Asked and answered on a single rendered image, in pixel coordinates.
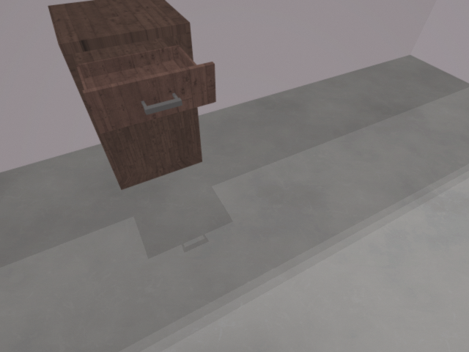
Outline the cabinet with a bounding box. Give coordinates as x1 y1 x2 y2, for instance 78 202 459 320
48 0 202 190

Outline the drawer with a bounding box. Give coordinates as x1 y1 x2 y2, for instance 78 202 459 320
76 45 216 133

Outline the handle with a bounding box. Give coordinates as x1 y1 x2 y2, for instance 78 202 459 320
141 93 182 115

